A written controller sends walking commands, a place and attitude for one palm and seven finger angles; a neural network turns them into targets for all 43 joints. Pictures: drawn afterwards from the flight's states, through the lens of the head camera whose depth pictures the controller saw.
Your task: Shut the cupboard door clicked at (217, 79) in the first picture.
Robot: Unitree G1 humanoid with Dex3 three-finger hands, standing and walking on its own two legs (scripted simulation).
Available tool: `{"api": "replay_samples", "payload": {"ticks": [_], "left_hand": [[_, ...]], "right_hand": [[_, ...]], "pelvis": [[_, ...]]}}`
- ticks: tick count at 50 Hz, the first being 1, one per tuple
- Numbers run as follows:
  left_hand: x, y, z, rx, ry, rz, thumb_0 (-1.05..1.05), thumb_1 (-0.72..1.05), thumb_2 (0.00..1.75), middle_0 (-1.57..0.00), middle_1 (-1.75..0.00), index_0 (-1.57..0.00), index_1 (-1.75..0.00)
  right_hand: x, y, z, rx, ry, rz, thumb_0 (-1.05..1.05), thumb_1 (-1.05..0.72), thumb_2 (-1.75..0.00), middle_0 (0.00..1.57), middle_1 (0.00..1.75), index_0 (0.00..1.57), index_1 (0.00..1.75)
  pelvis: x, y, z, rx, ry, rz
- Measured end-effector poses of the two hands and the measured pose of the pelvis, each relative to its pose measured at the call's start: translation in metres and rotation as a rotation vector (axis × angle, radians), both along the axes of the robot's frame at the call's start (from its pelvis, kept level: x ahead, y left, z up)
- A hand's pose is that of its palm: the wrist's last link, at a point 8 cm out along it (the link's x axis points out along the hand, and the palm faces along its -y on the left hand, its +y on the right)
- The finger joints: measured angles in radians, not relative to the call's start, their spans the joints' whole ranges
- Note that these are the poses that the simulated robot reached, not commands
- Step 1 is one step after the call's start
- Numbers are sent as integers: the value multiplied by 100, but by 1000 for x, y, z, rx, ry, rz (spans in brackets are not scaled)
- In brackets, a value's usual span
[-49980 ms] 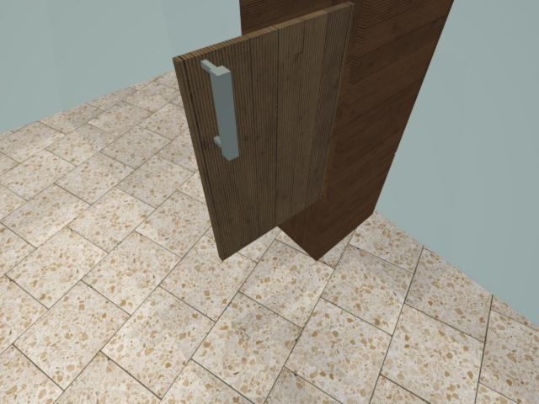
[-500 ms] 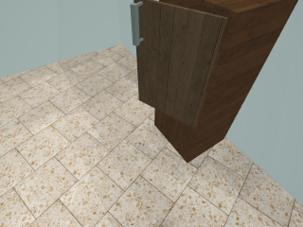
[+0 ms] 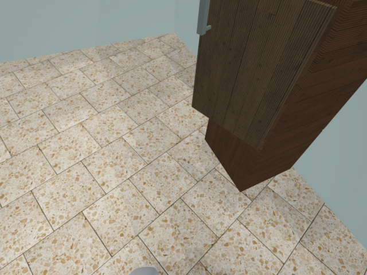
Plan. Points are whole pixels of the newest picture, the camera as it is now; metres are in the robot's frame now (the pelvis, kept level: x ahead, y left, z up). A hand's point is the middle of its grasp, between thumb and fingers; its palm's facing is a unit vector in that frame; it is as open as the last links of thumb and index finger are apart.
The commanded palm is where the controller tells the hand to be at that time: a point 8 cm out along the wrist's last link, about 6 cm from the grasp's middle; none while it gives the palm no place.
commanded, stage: walk to a spot facing it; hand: left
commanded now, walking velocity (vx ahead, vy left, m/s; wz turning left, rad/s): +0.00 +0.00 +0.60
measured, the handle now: (208, 6) +0.87 -0.05 +0.18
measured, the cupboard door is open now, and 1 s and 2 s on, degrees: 22 22 22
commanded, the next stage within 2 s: none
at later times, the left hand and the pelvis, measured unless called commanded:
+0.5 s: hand out of the picture +0.00 +0.18 -0.13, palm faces +0.27 -0.90 -0.34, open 7.4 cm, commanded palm none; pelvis -0.01 -0.05 +0.02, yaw +18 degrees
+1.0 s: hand out of the picture -0.06 +0.18 -0.14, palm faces +0.61 -0.74 -0.28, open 7.4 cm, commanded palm none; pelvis +0.02 -0.04 +0.01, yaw +38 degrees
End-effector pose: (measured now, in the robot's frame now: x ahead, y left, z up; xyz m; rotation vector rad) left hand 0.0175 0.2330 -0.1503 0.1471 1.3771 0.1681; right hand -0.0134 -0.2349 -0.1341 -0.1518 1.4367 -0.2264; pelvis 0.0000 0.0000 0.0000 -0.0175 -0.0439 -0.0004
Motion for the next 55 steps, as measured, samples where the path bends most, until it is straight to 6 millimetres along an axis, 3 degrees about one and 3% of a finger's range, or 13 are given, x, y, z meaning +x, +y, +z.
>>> {"api": "replay_samples", "payload": {"ticks": [7,14,19,24,31,38,41,47,52,55], "left_hand": [[28,25,27,50,-102,17,0,91,90,-20,-30,-20,-30],[43,28,50,102,-225,59,0,91,90,-20,-30,-20,-30],[24,14,57,148,-254,117,0,91,90,-20,-30,-20,-30],[-25,-7,59,171,-156,202,0,91,90,-20,-30,-20,-30],[-77,-36,51,128,-69,335,0,90,90,-20,-30,-20,-30],[-133,-41,23,76,-12,506,0,90,90,-20,-30,-20,-30],[-148,-38,17,76,22,557,0,90,90,-20,-30,-20,-30],[-130,-29,33,104,-58,614,1,91,90,-20,-30,-20,-30],[-102,-26,44,164,-172,622,0,91,90,-20,-30,-20,-30],[-99,-36,48,191,-197,668,0,91,90,-20,-30,-20,-30]], "right_hand": [[38,-6,19,-26,-79,102,0,-91,-90,21,30,20,30],[78,-30,28,-38,-129,209,0,-91,-90,21,30,20,30],[109,-54,20,-27,-160,274,0,-91,-90,21,30,20,30],[140,-64,16,-9,-176,334,0,-91,-90,20,30,20,30],[172,-39,17,41,-152,468,0,-91,-90,20,30,19,30],[220,25,10,59,-216,655,0,-91,-90,20,30,20,30],[232,46,14,61,-257,708,0,-91,-90,20,30,20,30],[243,59,21,77,-260,778,0,-91,-90,21,30,20,30],[261,50,7,98,-224,805,0,-91,-90,21,30,20,30],[277,50,3,88,-184,837,0,-91,-90,21,30,20,30]], "pelvis": [[-10,2,16,-6,51,65],[-16,-15,23,-23,78,165],[-16,-40,17,-3,87,243],[-16,-53,19,17,69,303],[-8,-58,22,54,57,422],[-7,-39,4,25,67,534],[-8,-38,3,32,64,564],[3,-40,12,12,57,634],[28,-46,6,9,58,702],[41,-45,6,11,50,751]]}}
